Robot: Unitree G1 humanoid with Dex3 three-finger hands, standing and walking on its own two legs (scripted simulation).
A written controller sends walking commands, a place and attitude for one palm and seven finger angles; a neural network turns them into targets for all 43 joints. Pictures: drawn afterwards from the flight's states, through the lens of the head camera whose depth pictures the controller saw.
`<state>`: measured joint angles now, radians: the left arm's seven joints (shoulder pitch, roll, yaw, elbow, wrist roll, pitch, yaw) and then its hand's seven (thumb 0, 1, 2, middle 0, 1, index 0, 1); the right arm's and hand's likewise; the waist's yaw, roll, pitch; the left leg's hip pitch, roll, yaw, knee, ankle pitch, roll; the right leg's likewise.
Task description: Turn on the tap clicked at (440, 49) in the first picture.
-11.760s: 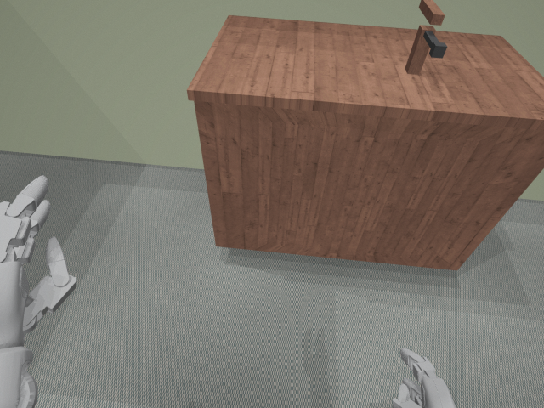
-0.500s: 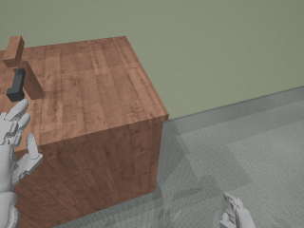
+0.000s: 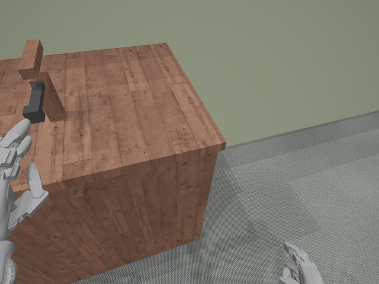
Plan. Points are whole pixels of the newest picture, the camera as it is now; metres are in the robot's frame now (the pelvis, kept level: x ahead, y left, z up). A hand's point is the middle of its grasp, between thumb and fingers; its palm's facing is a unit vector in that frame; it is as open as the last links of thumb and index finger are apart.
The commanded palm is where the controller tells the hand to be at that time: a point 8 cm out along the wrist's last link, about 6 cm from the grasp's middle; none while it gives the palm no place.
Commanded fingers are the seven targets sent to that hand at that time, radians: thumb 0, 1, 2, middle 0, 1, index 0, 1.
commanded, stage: come to a stop and stand still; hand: left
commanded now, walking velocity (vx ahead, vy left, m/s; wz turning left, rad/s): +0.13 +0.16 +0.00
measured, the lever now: (34, 114) +0.38 +0.35 +0.16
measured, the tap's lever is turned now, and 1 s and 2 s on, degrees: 0 0 0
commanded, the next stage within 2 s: none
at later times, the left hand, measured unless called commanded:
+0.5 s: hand (38, 166) +0.25 +0.27 +0.17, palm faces +0.44 -0.83 -0.33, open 7.4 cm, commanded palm +0.19 +0.31 +0.18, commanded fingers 0.00 0.90 0.90 -0.20 -0.30 -0.20 -0.30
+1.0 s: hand (21, 161) +0.26 +0.30 +0.18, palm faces +0.40 -0.82 -0.41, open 7.4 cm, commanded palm +0.19 +0.32 +0.18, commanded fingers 0.00 0.90 0.90 -0.20 -0.30 -0.20 -0.30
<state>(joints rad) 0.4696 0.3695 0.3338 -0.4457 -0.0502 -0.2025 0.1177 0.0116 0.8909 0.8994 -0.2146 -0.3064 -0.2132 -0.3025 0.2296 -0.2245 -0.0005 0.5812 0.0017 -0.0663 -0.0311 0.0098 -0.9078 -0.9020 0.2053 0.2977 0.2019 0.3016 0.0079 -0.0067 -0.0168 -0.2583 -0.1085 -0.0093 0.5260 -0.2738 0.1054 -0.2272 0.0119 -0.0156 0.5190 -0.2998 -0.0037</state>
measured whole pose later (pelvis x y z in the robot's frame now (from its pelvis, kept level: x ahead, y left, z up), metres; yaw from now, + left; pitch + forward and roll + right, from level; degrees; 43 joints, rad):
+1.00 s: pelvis +0.03 +0.04 +0.00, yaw +0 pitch -1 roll -1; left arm 0.32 0.41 0.36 -0.43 -0.01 -0.18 0.09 0.01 0.89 0.90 -0.22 -0.31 -0.22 -0.30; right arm 0.21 -0.19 -0.01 0.61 0.01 -0.11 -0.05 0.01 -0.91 -0.90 0.20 0.30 0.20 0.30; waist 0.05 -0.02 0.04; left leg -0.31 0.04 -0.04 0.51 -0.17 -0.02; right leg -0.12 -0.01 -0.01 0.44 -0.30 0.03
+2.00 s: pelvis -0.08 +0.08 -0.01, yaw +3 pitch -4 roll -3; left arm 0.49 0.34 0.39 -0.58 -0.03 -0.20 0.08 0.01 0.89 0.90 -0.22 -0.31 -0.21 -0.30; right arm 0.18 -0.21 -0.01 0.63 0.00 -0.10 -0.01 0.01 -0.91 -0.90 0.21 0.30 0.20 0.30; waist 0.07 0.01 0.05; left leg -0.35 -0.01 -0.03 0.68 -0.36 -0.02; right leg -0.31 0.00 0.08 0.61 -0.34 0.00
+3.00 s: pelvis -0.08 +0.10 +0.01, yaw -1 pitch +0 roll +0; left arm 0.42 0.32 0.31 -0.41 -0.05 -0.12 0.13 0.01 0.89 0.90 -0.21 -0.31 -0.21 -0.30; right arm 0.18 -0.18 0.03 0.59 0.00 -0.07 -0.04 0.01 -0.91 -0.90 0.21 0.30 0.20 0.30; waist 0.04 0.00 0.03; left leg -0.20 -0.01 0.01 0.42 -0.22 0.02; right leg -0.18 0.02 -0.01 0.41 -0.23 -0.01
